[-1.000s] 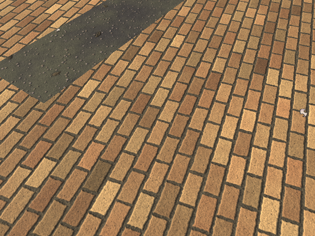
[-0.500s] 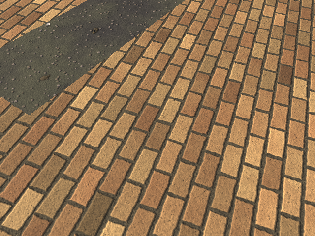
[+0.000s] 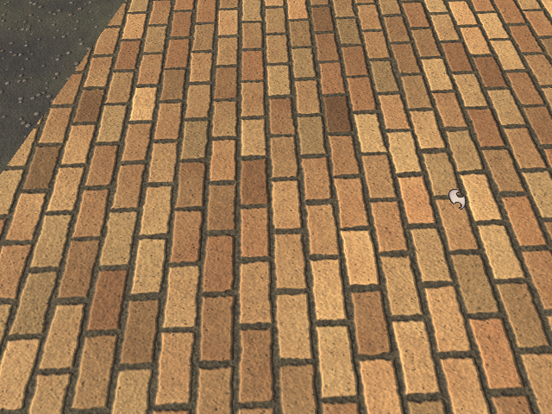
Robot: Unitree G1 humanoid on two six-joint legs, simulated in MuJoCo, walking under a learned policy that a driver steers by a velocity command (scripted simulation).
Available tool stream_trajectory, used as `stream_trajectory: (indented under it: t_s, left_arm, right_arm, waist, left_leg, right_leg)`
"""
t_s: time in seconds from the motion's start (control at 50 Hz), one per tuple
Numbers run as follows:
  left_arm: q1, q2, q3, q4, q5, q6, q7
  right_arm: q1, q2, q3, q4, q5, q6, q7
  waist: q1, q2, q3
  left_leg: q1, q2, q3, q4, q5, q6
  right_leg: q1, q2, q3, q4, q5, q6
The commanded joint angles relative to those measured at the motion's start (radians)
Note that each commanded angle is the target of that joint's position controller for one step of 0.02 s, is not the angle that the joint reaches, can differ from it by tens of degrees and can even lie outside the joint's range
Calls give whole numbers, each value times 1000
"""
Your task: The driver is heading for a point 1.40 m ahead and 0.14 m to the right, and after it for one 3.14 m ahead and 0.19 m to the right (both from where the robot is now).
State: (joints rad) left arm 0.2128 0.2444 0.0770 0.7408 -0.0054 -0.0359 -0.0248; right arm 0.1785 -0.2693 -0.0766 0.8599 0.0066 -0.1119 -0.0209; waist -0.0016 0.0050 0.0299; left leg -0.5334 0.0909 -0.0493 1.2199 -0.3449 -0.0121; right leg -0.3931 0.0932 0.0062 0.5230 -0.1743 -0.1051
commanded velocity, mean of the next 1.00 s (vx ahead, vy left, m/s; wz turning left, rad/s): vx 0.50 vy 0.00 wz -0.30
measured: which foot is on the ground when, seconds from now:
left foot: up 0.00-0.32, down 0.34-0.84, up 0.86-1.00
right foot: down 0.00-0.36, up 0.38-0.82, down 0.84-1.00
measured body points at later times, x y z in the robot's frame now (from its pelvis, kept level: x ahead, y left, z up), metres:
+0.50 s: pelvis +0.28 +0.03 +0.01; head +0.31 +0.03 +0.46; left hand +0.44 +0.27 -0.11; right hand +0.35 -0.26 -0.10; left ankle +0.34 +0.12 -0.73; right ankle +0.17 -0.08 -0.64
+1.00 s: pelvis +0.52 -0.10 +0.01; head +0.54 -0.12 +0.46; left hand +0.73 +0.11 -0.09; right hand +0.51 -0.39 -0.12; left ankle +0.51 +0.06 -0.65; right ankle +0.53 -0.19 -0.73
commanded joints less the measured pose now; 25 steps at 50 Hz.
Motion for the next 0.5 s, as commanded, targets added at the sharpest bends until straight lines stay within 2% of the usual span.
stream_trajectory:
  t_s: [0.02,0.06,0.14,0.2,0.24,0.3,0.32,0.34,0.36,0.38,0.4,0.42,0.44,0.46,0.48,0.5]
  left_arm:
    - [-43,136,39,-88,-4,-34,11]
    - [8,153,45,-70,-14,-38,25]
    - [95,147,46,-37,-23,-30,45]
    - [137,149,49,-17,-27,-29,44]
    - [162,144,50,-7,-29,-25,45]
    - [160,144,54,-12,-22,-15,52]
    - [147,132,49,-18,-22,-14,53]
    - [125,102,38,-31,-19,-19,49]
    - [112,60,20,-52,-3,-26,43]
    - [273,20,7,-45,-31,-30,43]
    - [273,109,18,-20,-37,-33,46]
    - [166,151,27,-33,-30,-32,44]
    - [91,140,24,-50,-16,-33,44]
    - [41,129,23,-71,-3,-40,43]
    - [37,114,23,-78,-3,-43,38]
    - [44,97,20,-79,-7,-43,35]
  right_arm:
    - [47,-85,-33,-63,-18,22,-8]
    - [-35,-64,-28,-98,-28,26,-13]
    - [-204,-42,-14,-153,-16,14,-1]
    - [-281,-54,-12,-186,-2,5,15]
    - [-310,-70,-14,-208,3,-5,26]
    - [-269,-95,-21,-211,8,-30,40]
    - [-201,-104,-27,-192,5,-38,42]
    - [-93,-133,-40,-167,-10,-44,38]
    - [72,-187,-55,-148,-24,-42,34]
    - [181,-234,-72,-97,-28,-30,42]
    - [169,-148,-52,-104,6,-23,47]
    - [120,-95,-37,-116,11,-16,44]
    - [69,-87,-28,-128,0,-7,42]
    - [48,-73,-22,-120,-4,-2,41]
    - [38,-61,-13,-118,-13,-3,39]
    - [40,-54,-10,-112,-14,-5,41]
  waist:
    - [-45,-23,-123]
    - [-26,-33,-100]
    - [35,-77,-70]
    - [63,-95,-46]
    - [72,-100,-40]
    - [48,-133,-60]
    - [14,-142,-84]
    - [-37,-135,-156]
    - [-104,-35,-285]
    - [-49,309,-385]
    - [-64,227,-310]
    - [-85,129,-182]
    - [-68,44,-109]
    - [-53,28,-61]
    - [-27,46,-57]
    - [-14,71,-60]
  left_leg:
    - [-78,27,-18,-111,97,-8]
    - [-102,4,-13,-247,200,-27]
    - [-83,-54,-25,-547,418,-28]
    - [-35,-85,-28,-659,448,-20]
    - [-36,-97,-40,-705,399,-10]
    - [52,-112,-28,-770,283,20]
    - [153,-121,-4,-813,294,44]
    - [336,-77,-26,-808,312,85]
    - [604,83,-194,-779,321,159]
    - [902,276,-621,-849,142,332]
    - [880,296,-707,-897,-56,321]
    - [762,253,-577,-915,-55,283]
    - [636,216,-473,-937,32,261]
    - [547,185,-406,-962,118,255]
    - [493,152,-345,-982,197,241]
    - [466,132,-303,-996,257,238]
  right_leg:
    - [122,-236,317,-273,251,-175]
    - [102,-221,281,-283,274,-171]
    - [131,-185,275,-270,166,-123]
    - [151,-194,322,-256,92,-110]
    - [214,-213,373,-207,91,-111]
    - [285,-228,434,-123,149,-99]
    - [286,-209,426,-76,223,-84]
    - [245,-164,383,45,313,-55]
    - [103,-102,298,312,175,-17]
    - [-245,31,208,602,-337,54]
    - [-376,-34,231,733,-387,61]
    - [-416,-64,218,773,-298,66]
    - [-397,-97,177,753,-229,69]
    - [-384,-125,161,698,-181,71]
    - [-338,-154,144,651,-153,69]
    - [-311,-166,122,608,-148,72]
